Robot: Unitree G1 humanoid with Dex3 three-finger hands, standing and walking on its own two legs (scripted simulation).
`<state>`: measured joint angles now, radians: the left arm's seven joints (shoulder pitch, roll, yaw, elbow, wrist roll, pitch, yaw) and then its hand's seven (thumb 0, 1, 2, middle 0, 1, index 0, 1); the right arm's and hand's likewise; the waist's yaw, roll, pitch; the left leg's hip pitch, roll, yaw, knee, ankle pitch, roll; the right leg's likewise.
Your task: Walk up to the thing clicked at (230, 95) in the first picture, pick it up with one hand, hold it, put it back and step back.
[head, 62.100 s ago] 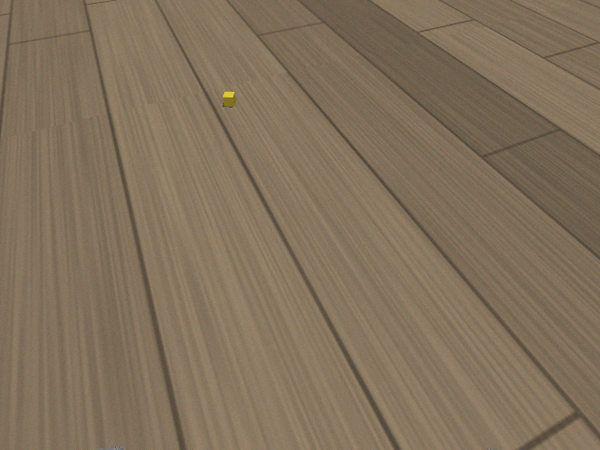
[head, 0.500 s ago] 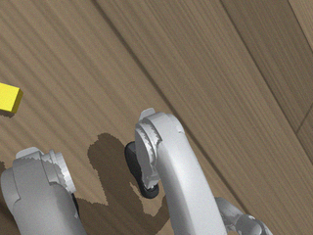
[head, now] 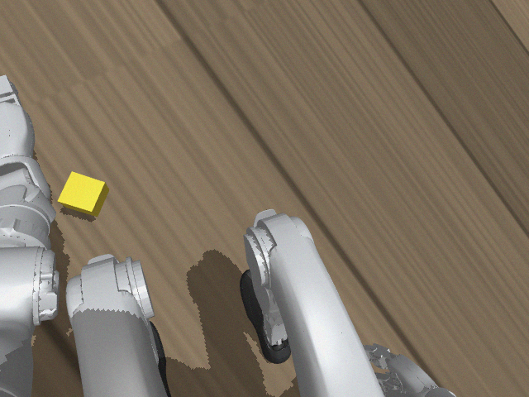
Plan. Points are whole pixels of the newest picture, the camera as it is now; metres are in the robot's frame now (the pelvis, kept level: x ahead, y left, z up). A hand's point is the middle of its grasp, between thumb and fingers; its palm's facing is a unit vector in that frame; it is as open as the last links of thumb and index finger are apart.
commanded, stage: withdraw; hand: left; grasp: from above
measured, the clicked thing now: (85, 195) +0.45 +0.21 -0.31
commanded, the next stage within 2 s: home in 0.54 s
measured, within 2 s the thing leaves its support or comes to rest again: neither
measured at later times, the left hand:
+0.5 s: hand (51, 194) +0.42 +0.23 -0.16, palm faces -0.40 -0.03 -0.92, open 13.9 cm
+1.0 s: hand out of the picture +0.43 +0.28 -0.08, palm faces -0.34 -0.32 -0.88, open 11.0 cm
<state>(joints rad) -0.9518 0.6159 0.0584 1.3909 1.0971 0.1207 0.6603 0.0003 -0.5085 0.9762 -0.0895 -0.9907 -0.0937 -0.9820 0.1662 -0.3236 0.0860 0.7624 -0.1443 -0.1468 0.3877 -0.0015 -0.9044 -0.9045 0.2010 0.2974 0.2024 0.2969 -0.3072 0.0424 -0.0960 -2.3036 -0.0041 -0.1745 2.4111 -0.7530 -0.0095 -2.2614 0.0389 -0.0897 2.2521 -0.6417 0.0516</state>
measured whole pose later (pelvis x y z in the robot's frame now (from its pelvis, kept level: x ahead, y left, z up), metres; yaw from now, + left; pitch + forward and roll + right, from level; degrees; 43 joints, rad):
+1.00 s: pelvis +0.00 +0.00 +0.05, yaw +6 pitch +37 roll -8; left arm -0.77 0.53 0.08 1.04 0.95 -0.08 0.20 0.00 0.16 0.88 -0.22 -0.52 -0.21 -0.52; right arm 0.26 -0.29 -0.01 0.67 -0.06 0.04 0.14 0.00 -0.90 -0.90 0.20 0.30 0.20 0.30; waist -0.18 0.10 -0.15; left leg -2.16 -0.04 -0.10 2.22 -0.71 0.00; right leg -2.12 -0.01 -0.03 2.12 -0.66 0.05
